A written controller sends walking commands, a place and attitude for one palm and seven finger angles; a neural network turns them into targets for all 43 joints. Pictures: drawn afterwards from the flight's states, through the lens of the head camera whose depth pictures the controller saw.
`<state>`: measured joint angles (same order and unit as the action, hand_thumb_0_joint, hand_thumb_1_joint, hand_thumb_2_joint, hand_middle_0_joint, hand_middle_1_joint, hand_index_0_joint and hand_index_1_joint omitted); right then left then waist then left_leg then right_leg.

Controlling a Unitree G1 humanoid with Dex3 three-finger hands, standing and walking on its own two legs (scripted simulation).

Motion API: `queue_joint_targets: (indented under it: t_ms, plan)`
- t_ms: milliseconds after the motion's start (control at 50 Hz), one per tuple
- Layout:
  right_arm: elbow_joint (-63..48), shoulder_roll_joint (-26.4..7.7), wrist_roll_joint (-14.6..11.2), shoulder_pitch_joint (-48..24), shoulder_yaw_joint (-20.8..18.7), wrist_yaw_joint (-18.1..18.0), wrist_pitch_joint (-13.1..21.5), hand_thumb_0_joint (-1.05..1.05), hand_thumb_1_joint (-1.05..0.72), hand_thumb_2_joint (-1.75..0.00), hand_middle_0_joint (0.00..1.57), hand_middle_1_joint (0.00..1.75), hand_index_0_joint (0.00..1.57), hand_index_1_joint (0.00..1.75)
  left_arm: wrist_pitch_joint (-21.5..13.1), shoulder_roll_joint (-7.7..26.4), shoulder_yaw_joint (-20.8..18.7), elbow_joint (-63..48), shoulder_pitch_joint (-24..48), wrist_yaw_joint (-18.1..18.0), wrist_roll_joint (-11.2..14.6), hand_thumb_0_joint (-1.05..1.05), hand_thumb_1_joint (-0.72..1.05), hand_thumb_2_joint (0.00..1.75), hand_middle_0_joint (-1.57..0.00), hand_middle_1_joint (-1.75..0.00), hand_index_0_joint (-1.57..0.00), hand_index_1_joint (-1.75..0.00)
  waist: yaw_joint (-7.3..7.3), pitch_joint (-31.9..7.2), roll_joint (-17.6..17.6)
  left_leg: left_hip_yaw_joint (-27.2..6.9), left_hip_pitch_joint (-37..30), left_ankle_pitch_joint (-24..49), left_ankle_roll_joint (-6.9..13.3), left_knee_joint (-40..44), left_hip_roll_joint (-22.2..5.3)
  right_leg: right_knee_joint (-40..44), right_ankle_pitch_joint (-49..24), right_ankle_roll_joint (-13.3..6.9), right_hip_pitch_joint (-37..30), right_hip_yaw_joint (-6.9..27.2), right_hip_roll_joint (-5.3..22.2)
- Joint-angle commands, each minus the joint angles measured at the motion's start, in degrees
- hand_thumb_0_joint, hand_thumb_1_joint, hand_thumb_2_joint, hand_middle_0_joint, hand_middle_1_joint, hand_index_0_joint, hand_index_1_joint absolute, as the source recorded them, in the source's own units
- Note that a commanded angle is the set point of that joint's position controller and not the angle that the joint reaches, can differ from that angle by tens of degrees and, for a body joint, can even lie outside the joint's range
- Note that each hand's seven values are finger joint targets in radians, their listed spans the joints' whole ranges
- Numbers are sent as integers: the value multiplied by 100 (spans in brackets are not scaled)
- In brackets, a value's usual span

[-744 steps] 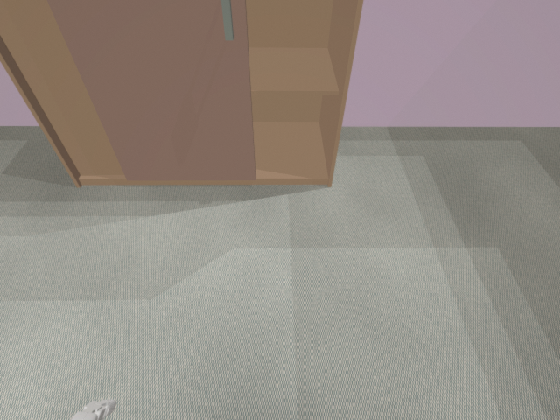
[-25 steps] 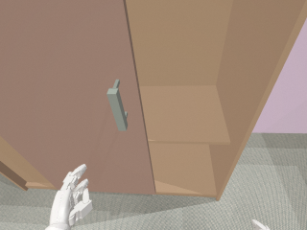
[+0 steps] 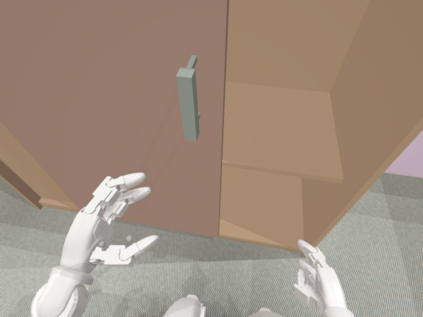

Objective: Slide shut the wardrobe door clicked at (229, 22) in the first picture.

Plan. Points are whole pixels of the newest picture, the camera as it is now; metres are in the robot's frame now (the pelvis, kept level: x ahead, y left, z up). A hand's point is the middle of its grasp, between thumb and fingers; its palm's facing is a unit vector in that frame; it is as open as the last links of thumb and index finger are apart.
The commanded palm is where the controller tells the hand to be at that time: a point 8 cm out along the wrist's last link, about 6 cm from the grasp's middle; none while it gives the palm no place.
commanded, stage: raise the hand with hooked fingers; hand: left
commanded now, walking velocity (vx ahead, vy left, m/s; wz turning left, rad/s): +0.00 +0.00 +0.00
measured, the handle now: (192, 100) +0.48 +0.09 +0.15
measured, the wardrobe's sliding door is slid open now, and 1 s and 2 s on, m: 0.38 0.38 0.38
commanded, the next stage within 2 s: move the hooked fingers beside the handle in 1.38 s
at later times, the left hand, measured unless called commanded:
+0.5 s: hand (85, 196) +0.27 +0.23 +0.12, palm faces -0.03 -1.00 -0.08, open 13.3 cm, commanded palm +0.24 +0.29 +0.13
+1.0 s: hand (46, 149) +0.31 +0.29 +0.18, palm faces +0.00 -1.00 -0.07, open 14.0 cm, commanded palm +0.27 +0.32 +0.17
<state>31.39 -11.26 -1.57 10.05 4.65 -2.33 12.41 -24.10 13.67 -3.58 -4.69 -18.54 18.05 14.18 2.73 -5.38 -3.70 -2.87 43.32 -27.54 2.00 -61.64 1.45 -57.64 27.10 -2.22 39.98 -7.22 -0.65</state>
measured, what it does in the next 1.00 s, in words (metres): rises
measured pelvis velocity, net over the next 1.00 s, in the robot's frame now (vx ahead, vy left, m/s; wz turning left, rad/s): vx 0.03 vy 0.01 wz -0.01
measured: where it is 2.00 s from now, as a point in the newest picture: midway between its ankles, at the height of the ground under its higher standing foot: outside the picture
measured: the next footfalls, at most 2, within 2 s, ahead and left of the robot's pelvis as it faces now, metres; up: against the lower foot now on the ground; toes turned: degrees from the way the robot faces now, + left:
none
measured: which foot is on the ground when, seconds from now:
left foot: down 0.00-1.00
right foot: down 0.00-1.00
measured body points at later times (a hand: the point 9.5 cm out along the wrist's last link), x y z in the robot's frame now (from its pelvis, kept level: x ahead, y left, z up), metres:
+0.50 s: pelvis +0.02 +0.01 +0.04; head +0.04 +0.02 +0.49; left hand +0.26 +0.29 +0.13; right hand +0.19 -0.24 -0.02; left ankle +0.03 +0.09 -0.67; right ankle +0.02 -0.10 -0.67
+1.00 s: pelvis +0.03 +0.01 +0.06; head +0.03 +0.00 +0.51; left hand +0.30 +0.34 +0.19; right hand +0.19 -0.24 -0.02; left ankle +0.03 +0.09 -0.67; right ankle +0.02 -0.10 -0.67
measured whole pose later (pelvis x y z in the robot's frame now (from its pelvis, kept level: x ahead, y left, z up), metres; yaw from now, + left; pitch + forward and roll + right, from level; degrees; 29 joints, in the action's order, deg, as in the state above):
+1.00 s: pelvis +0.03 +0.01 +0.06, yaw -1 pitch +2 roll -2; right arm 37.4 -16.4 -3.0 14.9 4.0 -5.4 15.1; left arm -5.0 27.3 -25.1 18.5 3.0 29.6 21.0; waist 1.2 -2.8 -3.0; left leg -1.3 20.9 -19.0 2.7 -37.6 1.7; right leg -33.4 17.8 -1.2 18.1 -4.8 -1.0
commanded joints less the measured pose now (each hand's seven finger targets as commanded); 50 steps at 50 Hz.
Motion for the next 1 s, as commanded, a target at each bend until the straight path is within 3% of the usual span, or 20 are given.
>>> queue_joint_targets:
  t_ms: [0, 40, 80, 100, 140, 180, 200, 240, 320, 400, 420, 460, 580, 620, 700, 720, 800, 880, 920, 980]
  plan:
    - [-1140, -1014, -183, -358, -573, -226, 232, 0, -90, -90, 20, 30, 20, 30, 1169, 1320, -1295, -511, -398, 219, 233, 0, 4, 53, -26, -86, -26, -86, 71, -1446, 490, -71, -907, 853, 5, 1653, -23, 1472, -559, 99, -1325, 575, 37]
    - [-1152, -780, -145, -431, -513, -225, 198, 0, -90, -90, 20, 30, 20, 30, 1237, 1105, -1548, -1257, -277, -160, 538, 0, -1, 51, -27, -88, -27, -88, 139, -1568, 303, -60, -1161, 1247, -45, 1795, -51, 1465, -979, 88, -1605, 440, 40]
    - [-1024, -683, -105, -321, -497, -207, 237, 0, -90, -90, 20, 30, 20, 30, 1001, 921, -1634, -1572, -171, -597, 646, 0, -6, 49, -27, -92, -27, -92, 102, -1293, 339, -86, -1300, 1586, -96, 1906, -128, 1473, -1283, 68, -1534, 312, -21]
    - [-944, -723, -76, -295, -515, -200, 260, 0, -90, -90, 20, 30, 20, 30, 832, 1108, -1798, -1584, -88, -745, 597, 0, -8, 48, -27, -93, -27, -93, 111, -1163, 435, -120, -1288, 1634, -107, 1933, -151, 1484, -1245, 59, -1460, 305, -62]
    - [-792, -743, -35, -112, -520, -149, 371, 0, -90, -90, 20, 30, 20, 30, 455, 997, -1518, -1545, 149, -829, 444, 0, -13, 46, -27, -96, -27, -96, -126, -739, 53, -95, -1342, 1542, -104, 1982, -182, 1540, -1138, 43, -1152, 324, -55]
    - [-662, -888, -16, 2, -512, -103, 471, 0, -90, -90, 20, 30, 20, 30, 199, 958, -1219, -1199, 380, -681, 269, 0, -17, 44, -28, -99, -28, -99, -331, -433, -132, -119, -1360, 1357, -81, 1973, -196, 1558, -970, 45, -856, 309, -53]
    - [-611, -971, -15, 14, -536, -104, 505, 0, -90, -90, 20, 30, 20, 30, 178, 993, -1137, -948, 446, -536, 183, 0, -20, 43, -28, -100, -28, -100, -408, -338, 15, -112, -1301, 1277, -44, 1944, -193, 1604, -914, 63, -775, 333, -54]
    - [-615, -1080, -86, 95, -547, -131, 617, 0, -90, -90, 20, 30, 20, 30, 233, 955, -929, -723, 568, -150, 253, 0, -24, 41, -28, -103, -28, -103, -464, -496, -69, -133, -1437, 1105, -41, 1998, -181, 1723, -807, 57, -884, 373, -41]
    - [-597, -1202, -178, 73, -591, -253, 774, 0, -90, -90, 20, 30, 20, 30, 643, 1507, -1537, -522, 706, 287, 531, 0, -34, 37, -29, -110, -29, -110, -294, -970, 126, -141, -1672, 1242, 1, 2155, -139, 1984, -1024, 90, -1461, 446, -4]
    - [-499, -1191, -114, 63, -563, -290, 801, 0, -90, -90, 20, 30, 20, 30, 690, 2132, -2335, -813, 1126, 99, 688, 0, -43, 33, -29, -115, -29, -115, -105, -1123, -126, -175, -2100, 1901, -47, 2325, -169, 1988, -1597, 74, -1767, 339, -34]
    - [-499, -1118, -110, 38, -524, -272, 811, 0, -90, -90, 20, 30, 20, 30, 655, 1877, -2213, -874, 1208, 65, 761, 0, -45, 32, -30, -117, -30, -117, -128, -1020, -273, -181, -2214, 2060, -81, 2387, -168, 2000, -1728, 56, -1792, 299, -38]
    - [-434, -1119, -102, 60, -501, -243, 815, 0, -90, -90, 20, 30, 20, 30, 619, 1797, -2156, -739, 1372, 26, 753, 0, -50, 30, -30, -120, -30, -120, -172, -807, -399, -196, -2349, 2307, -141, 2446, -195, 2017, -1905, 45, -1741, 247, -52]
    - [-400, -1249, -190, 48, -462, -270, 732, 0, -90, -90, 20, 30, 20, 30, 1233, 1820, -1857, 326, 1858, 551, 627, 0, -50, 30, -30, -120, -30, -120, -265, -308, -47, -214, -2301, 1967, -87, 2706, -211, 2336, -1789, 63, -1747, 287, -61]
    - [-417, -1258, -202, 11, -443, -308, 722, 0, -90, -90, 20, 30, 20, 30, 1398, 2001, -1967, 319, 2196, 712, 633, 0, -50, 30, -30, -120, -30, -120, -233, -472, -148, -206, -2473, 2023, -61, 2761, -190, 2428, -1848, 51, -1908, 318, -50]
    - [-385, -1271, -143, -27, -407, -370, 692, 0, -90, -90, 20, 30, 20, 30, 1404, 2643, -2619, 237, 2732, 799, 745, 0, -50, 30, -30, -120, -30, -120, -157, -820, 89, -225, -2751, 2168, -33, 2827, -165, 2576, -1959, 67, -2156, 340, -91]
    - [-363, -1239, -143, -58, -390, -376, 686, 0, -90, -90, 20, 30, 20, 30, 1358, 2596, -2644, 272, 2895, 814, 806, 0, -50, 30, -30, -120, -30, -120, -185, -806, 112, -235, -2772, 2131, -31, 2875, -151, 2612, -1943, 62, -2196, 331, -91]
    - [-253, -1241, -129, -50, -370, -394, 668, 0, -90, -90, 20, 30, 20, 30, 1227, 2824, -2833, 505, 3254, 841, 795, 0, -50, 30, -30, -120, -30, -120, -151, -779, -277, -225, -2991, 2233, -63, 2974, -152, 2718, -1963, 29, -2262, 353, -96]
    - [-233, -1266, -172, -19, -364, -405, 627, 0, -90, -90, 20, 30, 20, 30, 1526, 2557, -2497, 1293, 3286, 1135, 753, 0, -50, 30, -30, -120, -30, -120, -221, -405, -189, -210, -2866, 2051, -29, 3112, -143, 2845, -1902, 29, -2179, 352, -71]
    - [-243, -1295, -193, -6, -377, -363, 614, 0, -90, -90, 20, 30, 20, 30, 1692, 2380, -2351, 1604, 3021, 1271, 756, 0, -50, 30, -30, -120, -30, -120, -213, -350, 67, -172, -2713, 2018, 2, 3088, -130, 2863, -1959, 42, -2193, 372, -60]
    - [-334, -1328, -188, -39, -433, -302, 627, 0, -90, -90, 20, 30, 20, 30, 1723, 2537, -2463, 1246, 3066, 1365, 801, 0, -50, 30, -30, -120, -30, -120, -163, -721, 51, -135, -2868, 2288, 18, 3016, -112, 2812, -2215, 58, -2313, 397, -48]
